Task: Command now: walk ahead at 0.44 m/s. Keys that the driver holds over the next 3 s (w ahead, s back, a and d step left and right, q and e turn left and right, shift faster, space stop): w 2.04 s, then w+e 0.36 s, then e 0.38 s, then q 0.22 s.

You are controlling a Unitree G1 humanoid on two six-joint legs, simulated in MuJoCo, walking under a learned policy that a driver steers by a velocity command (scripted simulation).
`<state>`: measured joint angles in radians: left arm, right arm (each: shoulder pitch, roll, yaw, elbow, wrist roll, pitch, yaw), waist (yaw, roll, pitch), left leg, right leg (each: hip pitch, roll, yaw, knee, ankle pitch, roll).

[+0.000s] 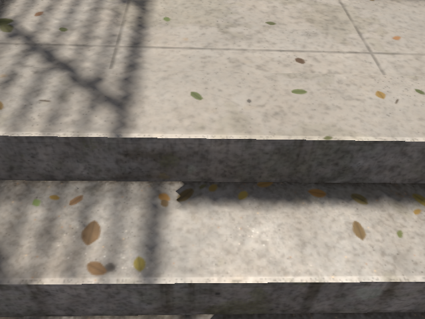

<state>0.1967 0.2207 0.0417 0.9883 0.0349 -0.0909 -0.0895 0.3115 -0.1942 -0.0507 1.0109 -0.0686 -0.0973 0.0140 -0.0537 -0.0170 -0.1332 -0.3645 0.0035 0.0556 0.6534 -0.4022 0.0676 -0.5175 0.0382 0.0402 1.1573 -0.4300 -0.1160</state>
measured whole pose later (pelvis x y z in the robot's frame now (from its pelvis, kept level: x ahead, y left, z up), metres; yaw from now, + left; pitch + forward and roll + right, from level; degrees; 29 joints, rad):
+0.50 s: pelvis +0.24 -0.01 +0.11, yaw +0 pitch +7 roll -4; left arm 0.08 0.16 0.00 0.90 0.05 -0.04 -0.05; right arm 0.39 -0.20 -0.03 1.12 -0.05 -0.08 0.12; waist 0.03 0.05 -0.15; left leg -0.60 -0.07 -0.23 1.64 0.08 0.19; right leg -0.70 0.07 -0.17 1.02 -0.45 -0.12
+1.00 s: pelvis +0.53 +0.06 +0.26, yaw -1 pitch +7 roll +3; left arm 0.43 0.15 0.01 1.14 0.04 -0.11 -0.12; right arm -0.04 -0.13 0.03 0.82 -0.06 -0.04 0.05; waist 0.00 -0.06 -0.13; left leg -0.83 -0.02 0.16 1.17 -0.47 0.09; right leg -0.42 0.00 0.18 1.26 -0.02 -0.12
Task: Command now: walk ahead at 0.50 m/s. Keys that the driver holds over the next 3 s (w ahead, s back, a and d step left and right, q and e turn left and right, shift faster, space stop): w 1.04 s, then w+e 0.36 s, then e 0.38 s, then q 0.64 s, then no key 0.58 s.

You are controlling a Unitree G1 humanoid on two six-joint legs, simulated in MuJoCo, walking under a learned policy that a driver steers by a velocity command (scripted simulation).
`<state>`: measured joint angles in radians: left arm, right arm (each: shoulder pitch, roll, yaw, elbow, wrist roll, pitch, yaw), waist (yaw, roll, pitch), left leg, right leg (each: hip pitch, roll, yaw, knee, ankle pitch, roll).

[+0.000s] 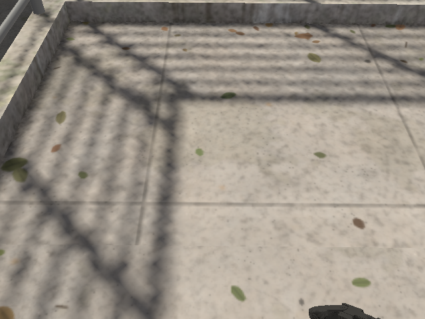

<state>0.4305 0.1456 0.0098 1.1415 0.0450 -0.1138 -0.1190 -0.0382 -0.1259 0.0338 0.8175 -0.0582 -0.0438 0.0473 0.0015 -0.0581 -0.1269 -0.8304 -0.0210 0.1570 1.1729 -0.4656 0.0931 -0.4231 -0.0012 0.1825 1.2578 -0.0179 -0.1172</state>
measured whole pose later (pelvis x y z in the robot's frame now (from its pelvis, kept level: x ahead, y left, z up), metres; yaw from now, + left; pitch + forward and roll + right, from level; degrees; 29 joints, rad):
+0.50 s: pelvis +0.29 -0.04 +0.13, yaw +0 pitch +7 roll -3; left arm -0.17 0.11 -0.06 0.76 0.04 -0.02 -0.09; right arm 0.51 -0.10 0.03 1.12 -0.07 -0.13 0.11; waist -0.07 0.07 -0.13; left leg -0.01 0.10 0.04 0.35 -0.13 0.07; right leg -1.01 0.00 -0.17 1.36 -0.50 -0.12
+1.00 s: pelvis +0.55 -0.04 +0.27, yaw -1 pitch +5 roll +0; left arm 0.46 0.11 0.00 1.08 0.04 -0.15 -0.06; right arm -0.10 -0.15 -0.03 0.81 -0.05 -0.05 0.06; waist 0.08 0.00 -0.08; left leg -0.72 0.06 0.03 0.68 0.06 0.05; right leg 0.02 0.02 -0.07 0.27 -0.37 -0.03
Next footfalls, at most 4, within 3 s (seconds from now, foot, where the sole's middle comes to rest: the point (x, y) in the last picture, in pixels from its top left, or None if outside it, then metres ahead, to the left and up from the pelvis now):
0.44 right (278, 317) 0.44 -0.13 -0.50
1.08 left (189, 204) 0.78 0.10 -0.50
1.62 right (266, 147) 1.02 -0.15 -0.50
2.12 left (197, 142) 1.04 0.08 -0.50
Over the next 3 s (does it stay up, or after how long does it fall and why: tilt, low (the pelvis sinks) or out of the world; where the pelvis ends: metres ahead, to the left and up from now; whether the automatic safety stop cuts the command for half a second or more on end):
stays up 0.95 -0.02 0.27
